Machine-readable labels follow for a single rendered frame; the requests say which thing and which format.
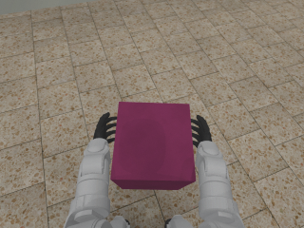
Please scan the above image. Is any robot left upper arm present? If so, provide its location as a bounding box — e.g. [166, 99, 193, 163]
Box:
[67, 218, 113, 228]

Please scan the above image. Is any robot right shin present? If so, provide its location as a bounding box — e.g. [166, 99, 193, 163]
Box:
[170, 215, 182, 222]

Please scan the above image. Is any right robot forearm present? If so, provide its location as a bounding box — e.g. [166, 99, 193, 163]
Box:
[195, 141, 245, 228]

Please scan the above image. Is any right robot hand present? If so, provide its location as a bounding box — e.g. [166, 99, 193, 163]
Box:
[191, 115, 212, 148]

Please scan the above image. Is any left robot hand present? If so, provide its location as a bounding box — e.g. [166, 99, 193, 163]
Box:
[93, 112, 118, 143]

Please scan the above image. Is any robot right thigh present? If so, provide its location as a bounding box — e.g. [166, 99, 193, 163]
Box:
[166, 218, 194, 228]

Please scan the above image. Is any left robot forearm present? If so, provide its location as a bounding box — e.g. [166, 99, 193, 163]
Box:
[63, 138, 111, 228]

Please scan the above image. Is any carton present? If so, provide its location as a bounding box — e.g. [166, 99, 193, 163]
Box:
[110, 102, 196, 190]

